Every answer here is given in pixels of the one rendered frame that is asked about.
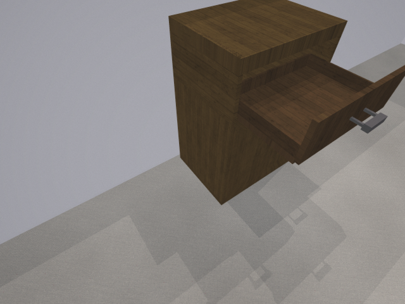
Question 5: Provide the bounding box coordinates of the drawer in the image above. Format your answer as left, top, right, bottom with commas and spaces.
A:
237, 53, 405, 165

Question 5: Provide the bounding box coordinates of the cabinet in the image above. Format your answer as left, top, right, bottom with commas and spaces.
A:
168, 0, 347, 205

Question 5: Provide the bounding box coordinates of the handle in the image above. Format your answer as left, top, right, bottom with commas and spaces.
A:
349, 108, 388, 134

